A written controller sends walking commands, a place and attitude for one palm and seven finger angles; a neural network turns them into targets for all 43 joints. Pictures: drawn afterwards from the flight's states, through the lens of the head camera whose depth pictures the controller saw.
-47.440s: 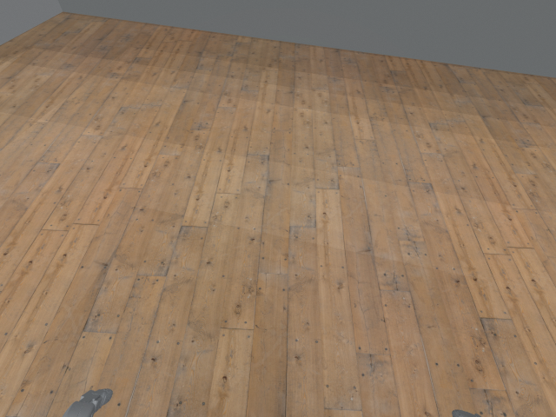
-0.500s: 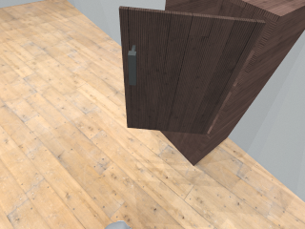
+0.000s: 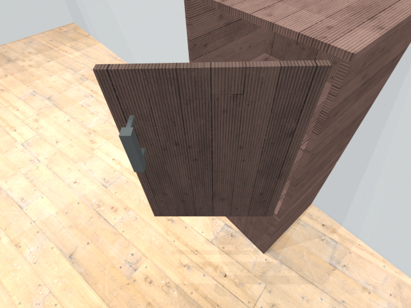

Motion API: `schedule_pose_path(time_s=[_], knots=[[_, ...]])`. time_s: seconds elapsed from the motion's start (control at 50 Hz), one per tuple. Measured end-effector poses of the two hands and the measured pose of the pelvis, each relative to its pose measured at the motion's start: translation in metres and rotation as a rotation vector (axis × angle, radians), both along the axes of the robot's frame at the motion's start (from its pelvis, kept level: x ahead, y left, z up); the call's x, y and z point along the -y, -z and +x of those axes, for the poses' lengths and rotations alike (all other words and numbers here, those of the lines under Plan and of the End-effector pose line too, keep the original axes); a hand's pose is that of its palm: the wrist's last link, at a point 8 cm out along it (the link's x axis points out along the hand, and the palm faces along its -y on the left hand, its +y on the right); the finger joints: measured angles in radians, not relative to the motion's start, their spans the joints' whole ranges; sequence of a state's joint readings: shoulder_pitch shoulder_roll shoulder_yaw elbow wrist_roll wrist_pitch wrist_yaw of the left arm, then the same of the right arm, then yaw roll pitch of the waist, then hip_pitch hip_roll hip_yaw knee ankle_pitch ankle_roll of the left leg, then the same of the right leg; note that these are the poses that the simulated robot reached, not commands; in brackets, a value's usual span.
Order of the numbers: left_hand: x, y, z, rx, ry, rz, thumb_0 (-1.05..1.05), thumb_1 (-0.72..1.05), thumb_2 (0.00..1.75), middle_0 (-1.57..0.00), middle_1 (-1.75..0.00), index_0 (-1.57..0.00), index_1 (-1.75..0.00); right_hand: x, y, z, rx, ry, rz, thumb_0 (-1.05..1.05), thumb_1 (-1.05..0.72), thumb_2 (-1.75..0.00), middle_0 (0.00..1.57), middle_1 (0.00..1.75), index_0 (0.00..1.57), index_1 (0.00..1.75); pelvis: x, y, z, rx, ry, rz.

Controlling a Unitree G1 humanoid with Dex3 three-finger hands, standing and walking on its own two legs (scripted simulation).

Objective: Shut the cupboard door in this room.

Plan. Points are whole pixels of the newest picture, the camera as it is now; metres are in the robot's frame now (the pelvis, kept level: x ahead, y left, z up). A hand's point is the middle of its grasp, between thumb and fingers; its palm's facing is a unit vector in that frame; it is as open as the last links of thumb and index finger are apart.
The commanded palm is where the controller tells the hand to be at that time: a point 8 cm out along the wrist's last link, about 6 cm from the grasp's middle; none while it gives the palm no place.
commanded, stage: come to a stop and stand still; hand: left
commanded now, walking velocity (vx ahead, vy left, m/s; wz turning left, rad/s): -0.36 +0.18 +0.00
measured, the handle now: (135, 144) +0.44 +0.18 +0.07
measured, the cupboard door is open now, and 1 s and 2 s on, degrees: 48 48 48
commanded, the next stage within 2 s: look again from close up in 1.54 s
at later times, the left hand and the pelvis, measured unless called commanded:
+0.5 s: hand out of the picture +0.04 +0.26 -0.19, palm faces +0.08 -0.98 -0.19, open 7.4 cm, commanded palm none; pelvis +0.00 +0.06 +0.00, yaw +1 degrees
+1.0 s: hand out of the picture -0.04 +0.20 -0.16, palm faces +0.03 -0.98 -0.18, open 7.4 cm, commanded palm none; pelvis -0.06 +0.03 +0.01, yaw +0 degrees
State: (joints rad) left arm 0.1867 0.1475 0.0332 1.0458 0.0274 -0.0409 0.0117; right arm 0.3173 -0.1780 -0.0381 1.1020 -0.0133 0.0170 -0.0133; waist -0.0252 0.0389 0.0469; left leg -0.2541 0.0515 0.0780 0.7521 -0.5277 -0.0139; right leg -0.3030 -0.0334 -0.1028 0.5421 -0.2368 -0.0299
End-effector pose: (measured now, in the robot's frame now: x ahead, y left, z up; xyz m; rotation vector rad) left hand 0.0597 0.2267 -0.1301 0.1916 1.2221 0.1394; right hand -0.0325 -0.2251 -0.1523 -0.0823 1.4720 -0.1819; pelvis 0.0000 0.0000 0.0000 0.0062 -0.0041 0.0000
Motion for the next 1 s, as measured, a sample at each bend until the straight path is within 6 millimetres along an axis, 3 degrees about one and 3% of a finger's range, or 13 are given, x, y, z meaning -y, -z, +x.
schedule_pose_path(time_s=[0.12,0.24,0.32,0.38,0.52,0.66,0.86,0.92,1.0], knots=[[0.000,0.000,0.006,-0.042,-0.044,0.009,0.00,0.94,0.90,-0.20,-0.30,-0.20,-0.30,0.004,-0.011,0.062,0.069,-0.044,-0.021,0.00,-0.91,-0.90,0.19,0.30,0.20,0.30,0.003,-0.007,0.016,-0.009,-0.009,0.010],[-0.019,0.008,-0.003,-0.074,-0.082,-0.006,0.00,0.92,0.90,-0.20,-0.30,-0.20,-0.30,-0.001,-0.021,0.116,0.163,-0.101,-0.067,0.00,-0.91,-0.90,0.19,0.30,0.20,0.30,-0.014,-0.006,0.014,-0.004,-0.018,0.000],[-0.042,0.023,-0.011,-0.086,-0.093,-0.023,0.00,0.92,0.90,-0.20,-0.30,-0.20,-0.30,-0.014,-0.028,0.137,0.237,-0.132,-0.109,0.00,-0.91,-0.90,0.19,0.30,0.20,0.30,-0.034,0.002,0.011,-0.001,-0.025,-0.021],[-0.060,0.033,-0.016,-0.090,-0.107,-0.029,0.01,0.91,0.90,-0.20,-0.30,-0.20,-0.30,-0.027,-0.031,0.139,0.263,-0.161,-0.136,0.00,-0.91,-0.90,0.19,0.30,0.20,0.30,-0.047,0.007,0.007,0.006,-0.027,-0.032],[-0.084,0.024,-0.035,-0.112,-0.094,-0.033,0.01,0.91,0.90,-0.20,-0.30,-0.19,-0.29,-0.055,-0.045,0.116,0.266,-0.163,-0.144,0.00,-0.91,-0.89,0.20,0.30,0.20,0.30,-0.062,-0.005,-0.007,0.001,-0.007,-0.053],[-0.087,0.016,-0.054,-0.145,-0.052,-0.037,0.01,0.91,0.90,-0.20,-0.30,-0.19,-0.29,-0.057,-0.047,0.065,0.227,-0.079,-0.140,-0.01,-0.92,-0.89,0.20,0.30,0.21,0.30,-0.066,-0.012,-0.023,-0.008,0.012,-0.067],[-0.049,0.009,-0.062,-0.068,-0.016,-0.044,0.01,0.91,0.90,-0.20,-0.30,-0.19,-0.29,-0.024,-0.031,-0.042,0.043,0.014,-0.110,0.00,-0.91,-0.89,0.20,0.30,0.21,0.30,-0.042,-0.009,-0.051,0.005,0.007,-0.033],[-0.033,0.008,-0.082,-0.078,-0.026,-0.035,0.00,0.91,0.90,-0.20,-0.30,-0.19,-0.29,-0.016,-0.023,-0.063,0.001,0.033,-0.082,0.00,-0.91,-0.89,0.20,0.30,0.20,0.30,-0.032,-0.007,-0.057,0.012,0.008,-0.006],[-0.020,0.003,-0.109,-0.124,-0.051,-0.048,0.01,0.92,0.90,-0.20,-0.30,-0.20,-0.29,-0.017,-0.024,-0.072,-0.016,0.024,-0.049,0.00,-0.91,-0.89,0.20,0.30,0.20,0.30,-0.028,-0.013,-0.057,0.011,0.005,0.000]])
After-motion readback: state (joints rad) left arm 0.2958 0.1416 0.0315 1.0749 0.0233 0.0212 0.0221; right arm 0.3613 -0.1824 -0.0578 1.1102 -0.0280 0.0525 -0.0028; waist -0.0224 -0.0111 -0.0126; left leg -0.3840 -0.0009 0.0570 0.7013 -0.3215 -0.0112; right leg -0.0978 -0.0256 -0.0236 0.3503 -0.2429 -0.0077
